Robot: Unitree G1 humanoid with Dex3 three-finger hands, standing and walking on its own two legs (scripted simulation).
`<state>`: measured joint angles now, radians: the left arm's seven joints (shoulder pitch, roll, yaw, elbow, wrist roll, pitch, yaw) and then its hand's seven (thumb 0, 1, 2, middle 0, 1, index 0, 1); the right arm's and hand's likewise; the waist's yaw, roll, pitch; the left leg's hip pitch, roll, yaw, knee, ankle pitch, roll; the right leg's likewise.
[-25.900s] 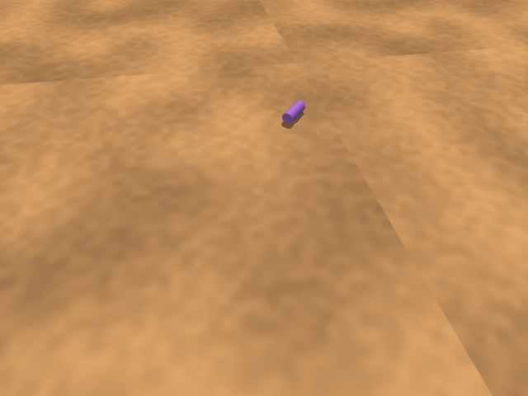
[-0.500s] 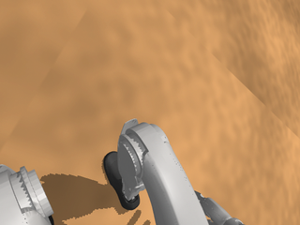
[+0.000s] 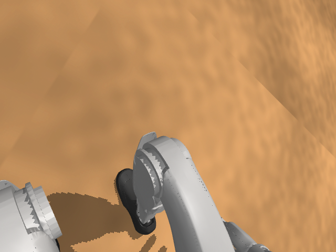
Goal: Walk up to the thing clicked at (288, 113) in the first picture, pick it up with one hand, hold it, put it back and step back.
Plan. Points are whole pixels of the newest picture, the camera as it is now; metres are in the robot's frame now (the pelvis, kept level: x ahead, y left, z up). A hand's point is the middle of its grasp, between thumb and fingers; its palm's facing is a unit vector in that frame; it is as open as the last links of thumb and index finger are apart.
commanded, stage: close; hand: left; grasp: from above
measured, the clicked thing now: out of the picture +0.46 +0.37 -0.27
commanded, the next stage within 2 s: settle in 0.44 s
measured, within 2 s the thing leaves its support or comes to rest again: leaves its support in 0.86 s
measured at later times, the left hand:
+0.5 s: hand out of the picture +0.44 +0.38 -0.25, palm faces -0.46 -0.16 -0.88, open 10.3 cm
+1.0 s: hand out of the picture +0.46 +0.39 -0.22, palm faces -0.39 -0.15 -0.91, open 10.2 cm
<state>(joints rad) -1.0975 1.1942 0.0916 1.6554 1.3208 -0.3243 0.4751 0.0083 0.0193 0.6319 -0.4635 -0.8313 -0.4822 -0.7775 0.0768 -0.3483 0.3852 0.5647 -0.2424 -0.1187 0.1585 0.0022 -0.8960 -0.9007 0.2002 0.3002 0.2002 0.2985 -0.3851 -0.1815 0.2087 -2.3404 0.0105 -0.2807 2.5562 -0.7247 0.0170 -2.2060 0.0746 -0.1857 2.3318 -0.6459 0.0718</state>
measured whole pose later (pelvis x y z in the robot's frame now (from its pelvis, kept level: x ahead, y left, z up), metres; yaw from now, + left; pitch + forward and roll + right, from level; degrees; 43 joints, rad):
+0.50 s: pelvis +0.00 +0.00 +0.00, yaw +0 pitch +27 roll -17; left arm -1.10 1.19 0.09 1.67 1.32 -0.31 0.49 0.01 0.01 0.52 -0.57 -0.72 -0.59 -0.67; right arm 0.09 -0.35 0.38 0.58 -0.24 -0.14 0.16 0.00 -0.90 -0.90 0.20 0.30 0.20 0.30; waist -0.39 -0.17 0.20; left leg -2.35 0.01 -0.27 2.56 -0.72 0.03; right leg -2.22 0.08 -0.18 2.33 -0.64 0.07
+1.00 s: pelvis +0.00 +0.00 +0.00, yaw +0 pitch +30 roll -17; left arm -1.01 1.09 0.17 1.41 1.30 -0.26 0.38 0.01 0.05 0.40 -0.63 -0.61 -0.65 -0.56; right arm 0.13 -0.36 0.28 0.56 -0.21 -0.11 0.18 0.00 -0.91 -0.90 0.20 0.30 0.20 0.30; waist -0.34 -0.12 0.14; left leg -2.37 0.00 -0.26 2.53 -0.72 0.02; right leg -2.23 0.05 -0.18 2.32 -0.66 0.05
